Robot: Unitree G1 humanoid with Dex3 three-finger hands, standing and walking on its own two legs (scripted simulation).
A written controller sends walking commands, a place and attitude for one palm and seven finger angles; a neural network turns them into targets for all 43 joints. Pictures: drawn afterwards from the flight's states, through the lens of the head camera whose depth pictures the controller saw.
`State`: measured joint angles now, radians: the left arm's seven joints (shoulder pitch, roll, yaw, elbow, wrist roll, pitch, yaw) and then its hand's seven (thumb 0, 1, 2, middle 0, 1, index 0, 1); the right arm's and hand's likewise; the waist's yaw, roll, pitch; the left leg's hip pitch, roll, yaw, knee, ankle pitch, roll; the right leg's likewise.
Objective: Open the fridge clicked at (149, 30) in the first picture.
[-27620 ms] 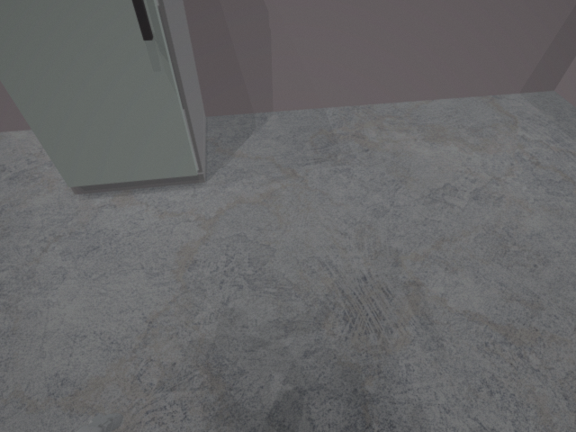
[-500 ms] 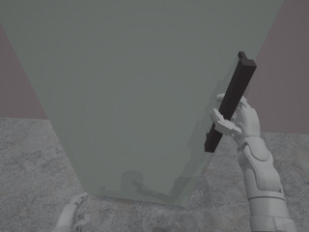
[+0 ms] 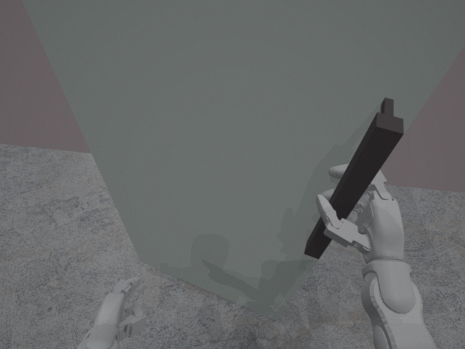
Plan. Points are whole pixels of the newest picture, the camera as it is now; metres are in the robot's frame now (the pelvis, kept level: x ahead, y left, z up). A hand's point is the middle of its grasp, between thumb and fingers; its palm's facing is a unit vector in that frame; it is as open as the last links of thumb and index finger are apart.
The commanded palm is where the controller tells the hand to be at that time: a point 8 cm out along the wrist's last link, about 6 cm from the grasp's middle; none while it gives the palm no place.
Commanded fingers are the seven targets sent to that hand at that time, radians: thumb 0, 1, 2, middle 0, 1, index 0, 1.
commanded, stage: walk backward, drawing the door open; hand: right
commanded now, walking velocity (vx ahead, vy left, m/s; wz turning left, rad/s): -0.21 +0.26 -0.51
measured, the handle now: (342, 192) +0.33 -0.13 +0.14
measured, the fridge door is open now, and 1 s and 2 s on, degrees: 16 36 57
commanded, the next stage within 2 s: none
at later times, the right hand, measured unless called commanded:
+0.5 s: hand (297, 293) +0.18 -0.05 +0.14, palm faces +0.07 +0.99 -0.14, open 7.3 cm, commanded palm +0.14 -0.10 +0.14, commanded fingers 0.00 -0.90 -0.90 0.45 1.40 0.45 1.40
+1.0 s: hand (244, 334) +0.13 +0.01 +0.14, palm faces +0.52 +0.84 -0.16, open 7.3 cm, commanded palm +0.08 -0.01 +0.14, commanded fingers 0.00 -0.90 -0.90 0.45 1.40 0.45 1.40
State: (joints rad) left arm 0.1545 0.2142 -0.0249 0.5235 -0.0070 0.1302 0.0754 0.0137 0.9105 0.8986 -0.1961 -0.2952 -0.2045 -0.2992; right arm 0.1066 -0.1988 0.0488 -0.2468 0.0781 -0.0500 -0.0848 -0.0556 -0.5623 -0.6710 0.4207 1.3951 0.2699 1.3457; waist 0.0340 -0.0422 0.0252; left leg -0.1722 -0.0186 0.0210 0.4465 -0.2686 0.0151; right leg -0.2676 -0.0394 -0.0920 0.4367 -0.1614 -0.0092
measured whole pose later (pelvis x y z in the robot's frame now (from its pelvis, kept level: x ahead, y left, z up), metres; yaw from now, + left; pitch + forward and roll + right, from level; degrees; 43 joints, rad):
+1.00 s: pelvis -0.04 +0.25 -0.02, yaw -36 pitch +0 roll +1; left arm 0.14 0.18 0.05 0.67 0.01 -0.13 0.10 0.02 0.91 0.90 -0.20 -0.30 -0.21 -0.30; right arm 0.17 -0.20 0.03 -0.54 0.02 -0.07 -0.03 -0.06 -0.54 -0.80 0.45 1.38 0.21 1.36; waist 0.04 -0.01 0.17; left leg -0.28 0.06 0.11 0.69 -0.40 0.00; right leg -0.49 -0.05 -0.02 0.90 -0.47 0.03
